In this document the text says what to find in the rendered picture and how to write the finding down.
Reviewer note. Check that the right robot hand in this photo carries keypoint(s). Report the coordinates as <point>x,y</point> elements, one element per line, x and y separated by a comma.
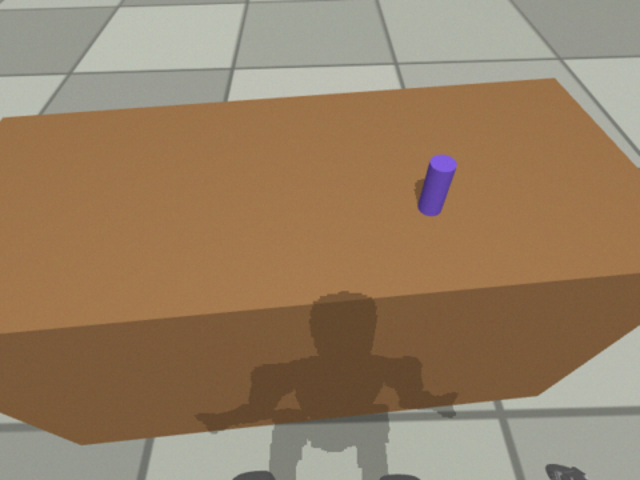
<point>560,472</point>

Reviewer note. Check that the can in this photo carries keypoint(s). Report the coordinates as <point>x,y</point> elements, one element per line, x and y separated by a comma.
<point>439,176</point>

